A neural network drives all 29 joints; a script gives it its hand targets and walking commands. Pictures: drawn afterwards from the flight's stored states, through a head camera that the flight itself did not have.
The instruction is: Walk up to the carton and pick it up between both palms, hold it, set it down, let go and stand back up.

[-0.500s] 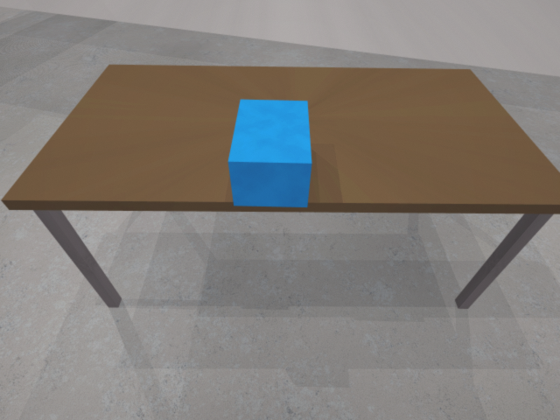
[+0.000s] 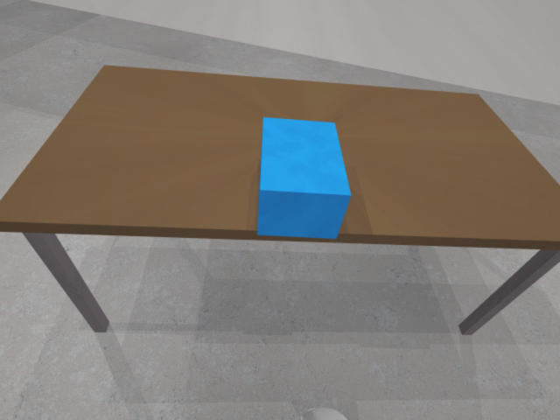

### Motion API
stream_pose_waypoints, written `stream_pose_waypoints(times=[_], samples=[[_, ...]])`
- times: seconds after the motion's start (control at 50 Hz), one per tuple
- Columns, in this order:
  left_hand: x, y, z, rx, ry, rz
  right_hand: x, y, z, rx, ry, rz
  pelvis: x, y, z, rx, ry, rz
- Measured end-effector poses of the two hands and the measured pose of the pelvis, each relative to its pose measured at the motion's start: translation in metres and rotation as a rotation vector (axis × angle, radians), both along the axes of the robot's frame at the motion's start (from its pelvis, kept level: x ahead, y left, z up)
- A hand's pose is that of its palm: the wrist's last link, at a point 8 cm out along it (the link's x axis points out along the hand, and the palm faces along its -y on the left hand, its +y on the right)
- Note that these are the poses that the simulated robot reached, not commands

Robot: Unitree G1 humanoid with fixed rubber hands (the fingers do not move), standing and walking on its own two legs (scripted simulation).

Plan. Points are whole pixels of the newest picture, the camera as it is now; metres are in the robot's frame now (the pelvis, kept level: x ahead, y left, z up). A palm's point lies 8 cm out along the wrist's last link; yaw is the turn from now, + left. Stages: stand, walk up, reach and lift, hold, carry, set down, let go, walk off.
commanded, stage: walk up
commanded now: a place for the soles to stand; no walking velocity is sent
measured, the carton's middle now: (298, 175) +0.68 -0.06 -0.06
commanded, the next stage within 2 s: none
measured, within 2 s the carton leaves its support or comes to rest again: neither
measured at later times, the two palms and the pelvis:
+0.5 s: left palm (137, 326) +0.29 +0.23 -0.08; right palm (486, 368) +0.25 -0.38 -0.12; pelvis +0.18 -0.07 -0.02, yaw -2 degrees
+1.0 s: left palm (140, 298) +0.37 +0.25 -0.13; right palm (457, 274) +0.42 -0.38 -0.08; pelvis +0.26 -0.07 -0.03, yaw +1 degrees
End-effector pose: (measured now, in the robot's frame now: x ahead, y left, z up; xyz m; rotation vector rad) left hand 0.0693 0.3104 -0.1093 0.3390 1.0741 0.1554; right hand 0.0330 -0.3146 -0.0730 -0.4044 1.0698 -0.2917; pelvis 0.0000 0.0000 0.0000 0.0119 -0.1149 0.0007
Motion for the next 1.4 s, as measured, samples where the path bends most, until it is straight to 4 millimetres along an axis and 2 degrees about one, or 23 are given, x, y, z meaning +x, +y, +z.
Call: stream_pose_waypoints(times=[0.1, 0.18, 0.28, 0.36, 0.4, 0.48, 0.56, 0.62, 0.68, 0.74, 0.84, 0.9, 0.96, 1.02, 1.08, 1.14, 1.2, 1.3, 1.4], samples=[[0.037, 0.003, 0.014, 0.022, 0.000, -0.027, 0.021, -0.004, 0.004, -0.001, -0.011, 0.006, 0.028, -0.001, 0.004, 0.011, 0.006, 0.000], [0.072, -0.005, 0.024, 0.027, -0.029, -0.040, 0.048, -0.012, 0.002, 0.007, -0.015, 0.023, 0.057, -0.009, 0.003, 0.013, 0.007, -0.009], [0.135, -0.035, 0.029, 0.025, -0.081, -0.077, 0.090, -0.036, -0.009, 0.024, -0.034, 0.031, 0.102, -0.031, -0.004, 0.025, 0.019, -0.037], [0.192, -0.065, 0.026, 0.055, -0.145, -0.121, 0.130, -0.063, -0.034, 0.047, -0.031, 0.033, 0.138, -0.054, -0.022, -0.006, 0.029, -0.041], [0.211, -0.076, 0.025, 0.067, -0.178, -0.121, 0.151, -0.069, -0.045, 0.063, -0.009, 0.039, 0.150, -0.062, -0.028, -0.018, 0.028, -0.030], [0.223, -0.086, 0.032, 0.083, -0.183, -0.087, 0.202, -0.069, -0.048, 0.091, -0.021, 0.075, 0.176, -0.066, -0.024, -0.020, 0.006, -0.038], [0.225, -0.077, 0.036, 0.099, -0.142, -0.034, 0.252, -0.066, -0.035, 0.096, -0.071, 0.100, 0.205, -0.067, -0.016, -0.019, -0.003, -0.020], [0.233, -0.067, 0.035, 0.106, -0.127, -0.008, 0.284, -0.062, -0.027, 0.082, -0.077, 0.119, 0.225, -0.064, -0.014, -0.022, 0.002, -0.007], [0.250, -0.057, 0.025, 0.090, -0.127, -0.001, 0.312, -0.055, -0.023, 0.052, -0.068, 0.159, 0.242, -0.058, -0.018, -0.035, 0.008, -0.001], [0.272, -0.046, 0.005, 0.054, -0.125, 0.004, 0.333, -0.049, -0.023, 0.011, -0.061, 0.173, 0.255, -0.050, -0.028, -0.019, 0.003, 0.018], [0.298, -0.045, -0.016, 0.016, -0.078, 0.016, 0.360, -0.043, -0.010, -0.034, -0.083, 0.210, 0.262, -0.049, -0.029, -0.022, 0.014, 0.032], [0.306, -0.049, -0.019, 0.016, -0.055, -0.001, 0.371, -0.047, -0.001, -0.052, -0.105, 0.219, 0.262, -0.054, -0.027, -0.020, 0.033, 0.032], [0.305, -0.056, -0.019, 0.025, -0.034, -0.011, 0.382, -0.056, -0.001, -0.055, -0.122, 0.221, 0.261, -0.061, -0.027, -0.012, 0.049, 0.022], [0.297, -0.063, -0.015, 0.055, -0.007, -0.018, 0.388, -0.068, -0.009, -0.036, -0.146, 0.223, 0.257, -0.071, -0.030, -0.012, 0.052, 0.016], [0.282, -0.073, -0.003, 0.074, 0.005, -0.002, 0.386, -0.078, -0.020, 0.005, -0.142, 0.202, 0.255, -0.080, -0.027, -0.038, 0.034, 0.031], [0.273, -0.076, 0.011, 0.094, 0.001, 0.018, 0.380, -0.083, -0.032, 0.044, -0.119, 0.174, 0.259, -0.085, -0.024, -0.004, 0.033, 0.025], [0.273, -0.075, 0.023, 0.121, -0.021, 0.038, 0.371, -0.086, -0.045, 0.072, -0.099, 0.161, 0.259, -0.087, -0.023, -0.003, 0.013, 0.039], [0.286, -0.073, 0.037, 0.138, -0.074, 0.047, 0.350, -0.088, -0.058, 0.101, -0.043, 0.125, 0.254, -0.089, -0.021, 0.008, -0.002, 0.054], [0.305, -0.074, 0.040, 0.119, -0.115, 0.026, 0.321, -0.089, -0.059, 0.097, 0.027, 0.087, 0.249, -0.085, -0.018, 0.003, -0.008, 0.062]])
